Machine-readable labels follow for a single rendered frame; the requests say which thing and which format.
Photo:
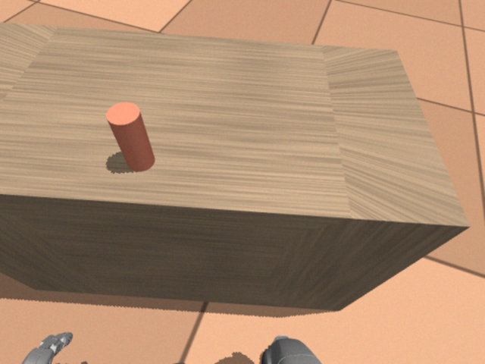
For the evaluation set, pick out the left robot hand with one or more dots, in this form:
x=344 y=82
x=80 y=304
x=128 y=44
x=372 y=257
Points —
x=48 y=349

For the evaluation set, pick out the can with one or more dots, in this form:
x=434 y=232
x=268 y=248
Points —
x=129 y=130

